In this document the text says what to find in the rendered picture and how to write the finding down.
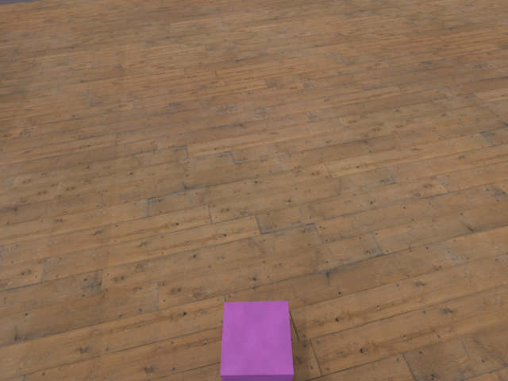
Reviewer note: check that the carton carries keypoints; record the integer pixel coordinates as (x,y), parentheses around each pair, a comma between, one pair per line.
(256,342)

